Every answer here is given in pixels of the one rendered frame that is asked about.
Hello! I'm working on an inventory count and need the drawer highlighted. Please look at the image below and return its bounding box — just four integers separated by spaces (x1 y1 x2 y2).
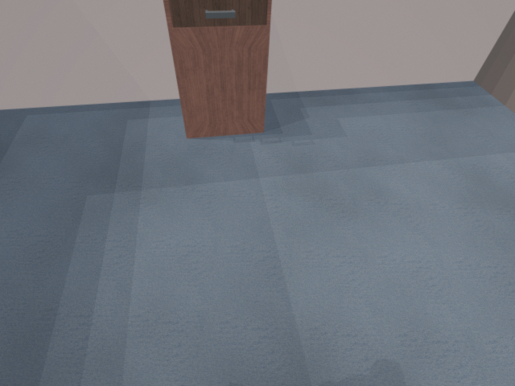
169 0 266 27

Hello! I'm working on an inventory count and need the cabinet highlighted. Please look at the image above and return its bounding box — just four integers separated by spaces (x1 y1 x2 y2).
163 0 272 138

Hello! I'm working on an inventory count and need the handle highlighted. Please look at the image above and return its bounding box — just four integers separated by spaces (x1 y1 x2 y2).
205 9 236 18

